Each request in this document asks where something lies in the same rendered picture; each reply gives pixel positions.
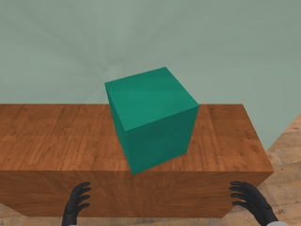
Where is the carton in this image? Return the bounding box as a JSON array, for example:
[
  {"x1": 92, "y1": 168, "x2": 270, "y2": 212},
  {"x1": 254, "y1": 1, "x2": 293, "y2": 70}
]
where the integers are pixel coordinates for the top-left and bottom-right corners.
[{"x1": 104, "y1": 67, "x2": 199, "y2": 175}]

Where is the left robot hand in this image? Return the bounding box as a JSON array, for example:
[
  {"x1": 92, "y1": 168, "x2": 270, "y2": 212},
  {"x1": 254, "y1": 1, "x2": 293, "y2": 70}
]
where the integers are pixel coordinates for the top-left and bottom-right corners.
[{"x1": 61, "y1": 182, "x2": 91, "y2": 226}]

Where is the pedestal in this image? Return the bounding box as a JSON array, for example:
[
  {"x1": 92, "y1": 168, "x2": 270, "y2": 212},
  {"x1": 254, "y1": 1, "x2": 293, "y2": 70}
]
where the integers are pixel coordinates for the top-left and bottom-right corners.
[{"x1": 0, "y1": 104, "x2": 275, "y2": 218}]

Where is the right robot hand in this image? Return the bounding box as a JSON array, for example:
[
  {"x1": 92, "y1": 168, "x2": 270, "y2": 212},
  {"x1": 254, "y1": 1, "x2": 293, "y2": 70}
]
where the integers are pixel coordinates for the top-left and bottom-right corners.
[{"x1": 229, "y1": 181, "x2": 278, "y2": 226}]

